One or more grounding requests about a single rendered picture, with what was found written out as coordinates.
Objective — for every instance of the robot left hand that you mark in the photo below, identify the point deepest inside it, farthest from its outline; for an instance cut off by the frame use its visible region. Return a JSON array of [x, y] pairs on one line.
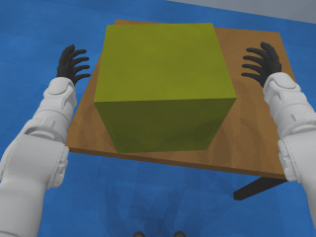
[[66, 64]]

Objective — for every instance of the table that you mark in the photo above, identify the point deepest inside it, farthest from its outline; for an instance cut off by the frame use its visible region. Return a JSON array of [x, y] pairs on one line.
[[246, 142]]

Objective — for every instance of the carton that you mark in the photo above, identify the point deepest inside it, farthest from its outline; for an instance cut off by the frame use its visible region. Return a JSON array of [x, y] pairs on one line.
[[163, 87]]

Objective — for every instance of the robot left forearm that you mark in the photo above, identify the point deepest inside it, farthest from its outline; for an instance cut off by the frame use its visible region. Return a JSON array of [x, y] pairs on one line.
[[52, 119]]

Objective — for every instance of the robot left upper arm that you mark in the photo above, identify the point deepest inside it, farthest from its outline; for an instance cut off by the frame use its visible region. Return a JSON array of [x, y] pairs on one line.
[[35, 165]]

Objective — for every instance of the robot right upper arm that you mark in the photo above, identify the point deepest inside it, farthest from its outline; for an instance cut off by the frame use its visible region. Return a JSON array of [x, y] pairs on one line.
[[297, 156]]

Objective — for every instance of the robot right forearm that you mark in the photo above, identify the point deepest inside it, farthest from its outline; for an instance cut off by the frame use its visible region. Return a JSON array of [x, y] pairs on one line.
[[288, 105]]

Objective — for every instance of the robot right hand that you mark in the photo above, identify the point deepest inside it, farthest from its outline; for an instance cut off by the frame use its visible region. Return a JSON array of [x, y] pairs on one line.
[[269, 61]]

